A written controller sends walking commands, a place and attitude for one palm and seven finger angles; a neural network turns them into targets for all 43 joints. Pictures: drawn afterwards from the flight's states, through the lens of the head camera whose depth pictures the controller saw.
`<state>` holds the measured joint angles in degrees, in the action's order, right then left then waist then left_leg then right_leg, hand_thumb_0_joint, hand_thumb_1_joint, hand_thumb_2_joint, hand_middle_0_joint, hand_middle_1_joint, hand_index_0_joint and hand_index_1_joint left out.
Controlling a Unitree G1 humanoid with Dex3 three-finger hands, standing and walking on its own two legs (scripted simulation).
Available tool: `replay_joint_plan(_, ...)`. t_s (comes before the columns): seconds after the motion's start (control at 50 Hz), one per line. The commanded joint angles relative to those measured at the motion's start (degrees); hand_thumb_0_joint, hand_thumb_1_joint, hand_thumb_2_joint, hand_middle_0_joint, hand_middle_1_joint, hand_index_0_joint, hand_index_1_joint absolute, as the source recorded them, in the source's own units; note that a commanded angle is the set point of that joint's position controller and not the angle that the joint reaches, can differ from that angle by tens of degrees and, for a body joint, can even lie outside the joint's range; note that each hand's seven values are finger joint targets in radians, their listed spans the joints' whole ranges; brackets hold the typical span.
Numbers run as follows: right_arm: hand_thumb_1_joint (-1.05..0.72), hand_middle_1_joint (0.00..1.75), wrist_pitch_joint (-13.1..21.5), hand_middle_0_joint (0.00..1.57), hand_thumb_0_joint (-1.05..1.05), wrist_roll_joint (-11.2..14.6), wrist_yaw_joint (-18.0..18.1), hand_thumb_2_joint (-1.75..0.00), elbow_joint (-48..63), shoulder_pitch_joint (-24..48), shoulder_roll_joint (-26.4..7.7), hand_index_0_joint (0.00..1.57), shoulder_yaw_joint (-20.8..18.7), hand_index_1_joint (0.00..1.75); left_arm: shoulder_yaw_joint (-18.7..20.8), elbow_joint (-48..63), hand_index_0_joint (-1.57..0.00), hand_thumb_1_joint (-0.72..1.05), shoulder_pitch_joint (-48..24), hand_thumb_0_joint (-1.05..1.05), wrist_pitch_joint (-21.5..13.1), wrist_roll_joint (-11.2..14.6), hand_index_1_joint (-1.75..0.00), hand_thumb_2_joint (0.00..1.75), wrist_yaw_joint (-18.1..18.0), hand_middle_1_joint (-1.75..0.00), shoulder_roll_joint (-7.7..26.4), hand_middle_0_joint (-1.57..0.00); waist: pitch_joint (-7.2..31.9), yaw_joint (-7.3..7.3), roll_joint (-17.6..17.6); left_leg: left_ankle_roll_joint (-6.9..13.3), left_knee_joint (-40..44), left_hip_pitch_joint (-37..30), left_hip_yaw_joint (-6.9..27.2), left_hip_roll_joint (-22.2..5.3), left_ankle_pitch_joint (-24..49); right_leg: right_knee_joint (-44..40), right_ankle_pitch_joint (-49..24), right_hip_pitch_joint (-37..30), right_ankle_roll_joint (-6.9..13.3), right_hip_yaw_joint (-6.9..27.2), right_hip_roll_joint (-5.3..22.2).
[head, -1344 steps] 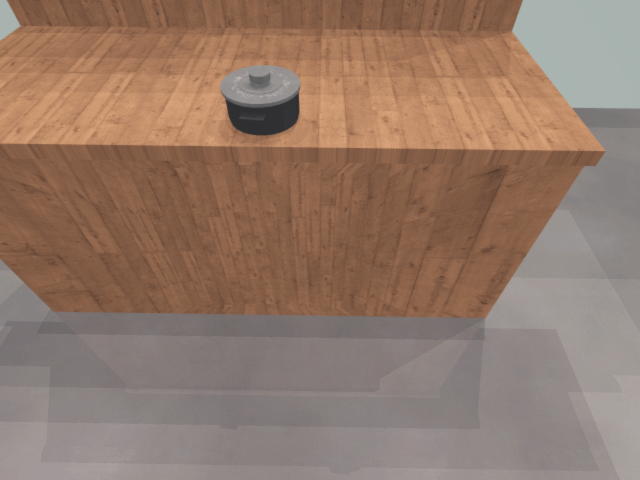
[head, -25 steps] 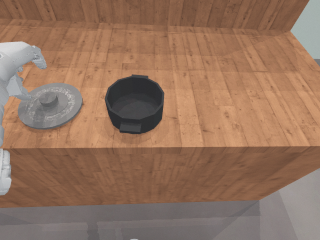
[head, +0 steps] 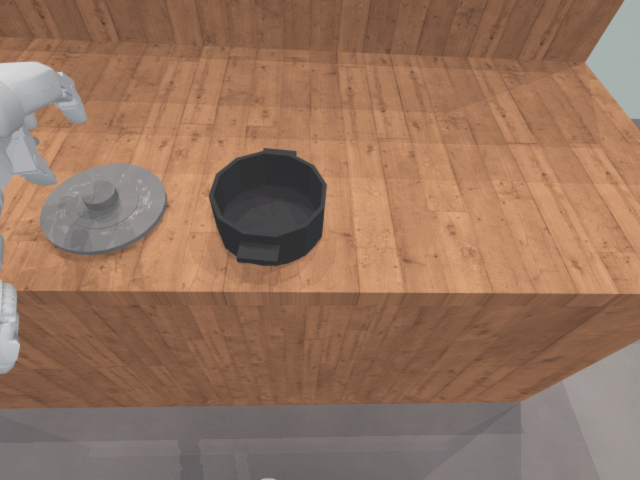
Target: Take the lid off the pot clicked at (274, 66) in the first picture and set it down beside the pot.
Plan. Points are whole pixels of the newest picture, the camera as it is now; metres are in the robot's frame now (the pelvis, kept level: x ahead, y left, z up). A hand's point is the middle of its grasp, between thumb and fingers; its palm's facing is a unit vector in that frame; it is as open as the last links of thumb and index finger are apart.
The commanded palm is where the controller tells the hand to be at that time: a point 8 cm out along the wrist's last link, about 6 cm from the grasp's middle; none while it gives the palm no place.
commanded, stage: draw the hand back to the body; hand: left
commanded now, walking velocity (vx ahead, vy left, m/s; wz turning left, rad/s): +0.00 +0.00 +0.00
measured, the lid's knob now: (99, 195) +0.50 +0.32 +0.03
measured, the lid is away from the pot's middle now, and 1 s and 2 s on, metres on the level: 0.25 0.25 0.25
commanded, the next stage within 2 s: none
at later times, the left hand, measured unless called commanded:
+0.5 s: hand (37, 179) +0.39 +0.30 +0.17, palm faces -0.12 -0.36 -0.93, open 11.0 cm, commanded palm +0.36 +0.31 +0.23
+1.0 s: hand (74, 162) +0.36 +0.22 +0.22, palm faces +0.49 -0.84 -0.24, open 9.8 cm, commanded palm +0.31 +0.26 +0.22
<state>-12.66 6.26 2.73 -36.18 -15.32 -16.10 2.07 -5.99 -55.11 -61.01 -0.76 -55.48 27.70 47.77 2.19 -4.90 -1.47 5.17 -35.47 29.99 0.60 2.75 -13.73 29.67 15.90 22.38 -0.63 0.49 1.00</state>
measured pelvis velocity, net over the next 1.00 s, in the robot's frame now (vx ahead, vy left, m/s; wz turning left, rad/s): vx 0.03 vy -0.07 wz -0.03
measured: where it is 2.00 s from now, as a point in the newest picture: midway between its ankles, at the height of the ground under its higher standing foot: outside the picture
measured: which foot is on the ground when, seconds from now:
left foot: down 0.00-1.00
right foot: down 0.00-1.00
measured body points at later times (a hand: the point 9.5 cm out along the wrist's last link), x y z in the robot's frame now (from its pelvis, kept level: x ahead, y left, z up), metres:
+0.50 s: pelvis +0.00 -0.01 +0.01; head +0.03 -0.01 +0.45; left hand +0.40 +0.31 +0.22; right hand +0.14 -0.26 -0.10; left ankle +0.04 +0.06 -0.73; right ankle -0.01 -0.17 -0.73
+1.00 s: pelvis +0.03 -0.07 +0.02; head +0.03 -0.08 +0.47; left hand +0.33 +0.27 +0.24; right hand +0.17 -0.33 -0.09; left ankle +0.04 +0.06 -0.73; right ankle -0.01 -0.17 -0.73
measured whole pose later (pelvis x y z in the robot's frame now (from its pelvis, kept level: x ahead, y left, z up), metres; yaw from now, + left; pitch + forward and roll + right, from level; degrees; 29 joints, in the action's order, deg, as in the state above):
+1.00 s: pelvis +0.03 -0.07 +0.02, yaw -2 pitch -2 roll +0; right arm 1.7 3.0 3.4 -39.2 -11.7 -16.4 1.9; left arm 23.9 -8.7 -12.4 -3.1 5.1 -4.7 26.7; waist -1.4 1.0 -2.4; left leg -0.3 -23.5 9.2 0.2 -1.1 -12.4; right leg 20.7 14.7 4.0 1.5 1.7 -2.5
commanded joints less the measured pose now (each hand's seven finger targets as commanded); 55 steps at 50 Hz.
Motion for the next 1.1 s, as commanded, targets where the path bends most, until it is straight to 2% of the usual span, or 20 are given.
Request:
replay_joint_plan(0.0, -0.9, 0.3, 2.54, 0.2, 0.0, -1.23, 0.81, -0.9, 7.17, -0.72, -9.83, 0.2, -3.67, 0.3, 12.99, 20.72, -0.44, -0.1, -25.68, 0.0, -3.2, 0.36, -0.69, 0.83, -3.67, -0.69, 23.56, -0.44, 30.25, 0.88, -11.13, -2.08, 2.72, -30.83, 5.07, -1.42, 25.65, -2.85, -10.39, 1.73, 3.63, -3.66, -4.83)
replay_joint_plan(0.08, -0.9, 0.3, 1.08, 0.2, 0.0, -0.4, -0.27, -0.9, 6.9, 0.73, -9.69, 0.2, -3.32, 0.3, 8.43, 10.83, -0.44, -0.1, -12.81, 0.0, -1.24, 3.4, -0.69, 0.83, -2.12, -0.69, 15.46, -0.44, 17.24, 0.84, -3.08, -1.49, 5.01, -19.96, 2.81, -1.34, 14.97, -3.58, -7.49, 1.59, 2.93, -4.42, -4.71)
replay_joint_plan(0.14, -0.9, 0.3, 0.66, 0.2, 0.0, -0.43, -0.94, -0.9, 8.22, 2.59, -9.83, 0.2, -3.55, 0.3, 8.17, 21.93, -0.44, -0.1, -17.19, 0.0, -0.41, 2.59, -0.69, 0.83, -2.27, -0.69, 16.76, -0.44, 21.34, 1.09, -7.54, -1.55, 4.85, -23.71, 3.38, -1.62, 18.62, -3.34, -8.35, 0.99, 3.18, -4.18, -4.55)
replay_joint_plan(0.18, -0.9, 0.3, 0.93, 0.2, 0.0, -0.68, -0.86, -0.9, 9.18, 3.07, -9.51, 0.2, -3.72, 0.3, 11.72, 27.75, -0.44, -0.1, -16.63, 0.0, -0.91, 2.67, -0.69, 0.83, -2.71, -0.69, 20.03, -0.44, 24.71, 1.39, -9.29, -1.4, 4.42, -27.11, 4.3, -1.56, 21.46, -3.67, -8.68, 0.3, 3.26, -3.88, -4.68)
replay_joint_plan(0.22, -0.9, 0.3, 1.41, 0.2, 0.0, -1.05, -0.7, -0.9, 9.96, 3.58, -9.41, 0.2, -3.68, 0.3, 17.49, 31.47, -0.44, -0.1, -12.51, 0.0, -1.78, 4.02, -0.69, 0.83, -3.01, -0.69, 24.87, -0.44, 27.81, 2.18, -9.0, -1.18, 3.87, -28.99, 4.88, -1.6, 25.09, -3.66, -10.32, -1.96, 3.14, -3.67, -4.62)
replay_joint_plan(0.24, -0.9, 0.3, 1.4, 0.2, 0.0, -1.03, -0.49, -0.9, 9.48, 3.45, -9.27, 0.2, -3.46, 0.3, 18.77, 28.04, -0.44, -0.1, -8.41, 0.0, -1.85, 4.73, -0.69, 0.83, -2.92, -0.69, 24.9, -0.44, 26.07, 2.37, -6.97, -0.97, 3.93, -27.11, 4.46, -1.38, 24.36, -3.72, -10.63, -2.54, 3.03, -3.97, -4.58)
replay_joint_plan(0.26, -0.9, 0.3, 1.3, 0.2, 0.0, -0.84, -0.49, -0.9, 9.41, 3.87, -9.24, 0.2, -3.24, 0.3, 19.3, 27.17, -0.44, -0.1, -5.76, 0.0, -1.72, 5.72, -0.69, 0.83, -2.77, -0.69, 24.75, -0.44, 24.02, 2.63, -6.34, -0.99, 4.42, -25.28, 4.02, -1.38, 23.0, -3.89, -10.78, -2.93, 2.88, -4.06, -4.45)
replay_joint_plan(0.32, -0.9, 0.3, 1.07, 0.2, 0.0, -0.63, -1.08, -0.9, 9.75, 6.14, -8.92, 0.2, -3.15, 0.3, 12.85, 27.98, -0.44, -0.1, -4.18, 0.0, 0.01, 6.44, -0.69, 0.83, -2.22, -0.69, 16.98, -0.44, 17.95, 2.16, -6.11, -1.35, 5.98, -23.06, 3.82, -1.69, 17.76, -4.46, -7.27, -0.57, 2.76, -4.71, -4.25)
replay_joint_plan(0.42, -0.9, 0.3, 1.12, 0.2, 0.0, -0.81, -1.12, -0.9, 10.27, 8.15, -8.31, 0.2, -3.0, 0.3, 11.49, 34.8, -0.44, -0.1, -1.79, 0.0, 1.34, 6.7, -0.69, 0.83, -2.36, -0.69, 15.09, -0.44, 17.82, 2.26, -6.31, -1.31, 6.74, -24.55, 4.6, -1.73, 13.65, -5.22, -4.43, 0.29, 2.94, -4.59, -4.33)
replay_joint_plan(0.44, -0.9, 0.3, 5.98, 0.2, 0.0, -0.33, -0.04, -0.9, 14.28, 1.08, -4.68, 0.2, -2.27, 0.3, 20.93, 39.93, -0.44, -0.1, -7.49, 0.0, -3.94, 42.17, -0.69, 0.83, -12.74, -0.69, 0.03, -0.44, 15.63, 1.08, -5.78, -2.95, 9.85, -34.65, 6.53, -5.98, 3.16, -6.91, -1.53, 2.46, 4.61, -4.73, -3.63)
replay_joint_plan(0.48, -0.9, 0.3, 9.03, 0.2, 0.0, -1.09, 1.55, -0.9, 12.13, 4.97, -6.33, 0.2, -0.79, 0.3, 20.63, 39.82, -0.44, -0.1, 2.65, 0.0, -5.49, 45.71, -0.69, 0.83, -21.52, -0.69, -0.14, -0.44, 15.0, 2.77, -4.65, -3.64, 14.43, -36.2, 10.92, -7.98, -3.03, -7.24, 1.1, 0.84, 4.57, -3.47, -3.63)
replay_joint_plan(0.52, -0.9, 0.3, 10.98, 0.2, 0.0, -1.63, 2.77, -0.9, 10.74, 6.61, -7.46, 0.2, -0.53, 0.3, 23.85, 39.09, -0.44, -0.1, 3.51, 0.0, -5.97, 52.98, -0.69, 0.83, -25.78, -0.69, 0.13, -0.44, 12.8, 3.11, 0.79, -2.79, 14.82, -31.46, 7.67, -6.82, -4.32, -8.68, -1.98, -3.58, 4.02, -1.92, -3.35)
replay_joint_plan(0.56, -0.9, 0.3, 12.23, 0.2, 0.0, -2.1, 3.01, -0.9, 8.42, 6.12, -7.76, 0.2, -0.5, 0.3, 26.06, 38.96, -0.43, -0.08, 1.54, 0.0, -5.81, 55.46, -0.68, 0.84, -29.0, -0.68, 0.83, -0.43, 11.18, 3.29, 0.31, -3.02, 15.06, -29.05, 5.27, -6.05, -2.42, -9.71, -3.7, -6.18, 3.56, -1.46, -3.09)
replay_joint_plan(0.6, -0.9, 0.3, 14.1, 0.2, 0.0, -2.76, 2.96, -0.9, 7.48, 7.04, -7.94, 0.2, -0.26, 0.3, 30.02, 46.42, -0.42, -0.03, -0.27, 0.0, -7.26, 56.09, -0.66, 0.84, -31.26, -0.66, 4.36, -0.42, 12.7, 4.19, -7.98, -3.78, 15.25, -30.82, 4.68, -5.75, 0.72, -10.18, -5.38, -8.54, 3.93, -1.32, -2.75)
replay_joint_plan(0.64, -0.9, 0.3, 16.2, 0.2, 0.0, -3.28, 2.56, -0.9, 7.92, 8.33, -6.54, 0.2, -0.01, 0.3, 29.11, 50.77, -0.41, 0.02, 5.26, 0.0, -8.03, 57.15, -0.64, 0.84, -32.46, -0.64, -0.46, -0.41, 13.52, 4.84, -14.64, -4.74, 15.39, -33.57, 5.0, -5.84, 6.49, -9.84, -7.67, -10.2, 4.14, -1.88, -2.98)
replay_joint_plan(0.66, -0.9, 0.3, 16.8, 0.2, 0.0, -3.49, 2.22, -0.9, 7.69, 8.26, -6.39, 0.2, -0.08, 0.3, 29.67, 50.42, -0.4, 0.05, 10.4, 0.0, -7.72, 57.74, -0.63, 0.84, -32.82, -0.63, -1.73, -0.4, 12.88, 5.31, -14.9, -4.99, 15.37, -33.38, 4.77, -5.93, 9.31, -9.98, -8.94, -11.24, 4.1, -2.02, -3.08)
replay_joint_plan(0.76, -0.9, 0.3, 17.2, 0.2, 0.0, -3.9, 0.92, -0.9, 6.72, 8.25, -6.57, 0.2, -1.19, 0.3, 32.87, 50.31, -0.37, 0.17, 25.42, 0.0, -6.11, 59.67, -0.58, 0.85, -32.95, -0.58, -3.89, -0.37, 10.21, 6.03, -4.39, -4.04, 13.45, -28.53, -0.24, -4.92, 18.24, -10.2, -17.92, -16.75, 3.2, -2.07, -3.29)
replay_joint_plan(0.8, -0.9, 0.3, 17.54, 0.2, 0.0, -3.68, 0.67, -0.9, 6.92, 9.1, -6.77, 0.2, -1.79, 0.3, 32.43, 54.21, -0.36, 0.22, 25.28, 0.0, -6.4, 60.15, -0.56, 0.86, -32.78, -0.56, -4.55, -0.36, 10.52, 5.62, -1.21, -3.54, 13.15, -28.97, -0.99, -4.76, 19.15, -10.22, -19.46, -17.32, 2.88, -2.16, -3.19)
replay_joint_plan(0.98, -0.9, 0.3, 18.08, 0.2, 0.0, -3.45, 1.26, -0.9, 5.88, 11.75, -6.36, 0.2, -2.57, 0.3, 35.79, 61.54, -0.31, 0.45, 31.79, 0.0, -5.94, 61.21, -0.48, 0.87, -33.31, -0.48, -3.34, -0.31, 10.37, 6.58, -2.19, -2.23, 12.2, -29.79, -3.97, -2.45, 17.81, -10.95, -25.98, -18.95, 1.48, -0.55, -2.11)
replay_joint_plan(1.08, -0.9, 0.3, 18.54, 0.2, 0.0, -3.59, 1.52, -0.9, 5.62, 12.81, -5.9, 0.2, -2.8, 0.3, 35.56, 62.8, -0.28, 0.57, 37.53, 0.0, -6.46, 61.75, -0.43, 0.88, -33.3, -0.43, -5.46, -0.28, 8.97, 6.91, -0.17, -1.95, 11.92, -29.84, -4.24, -2.06, 17.02, -11.05, -27.92, -18.98, 0.78, -0.21, -1.69)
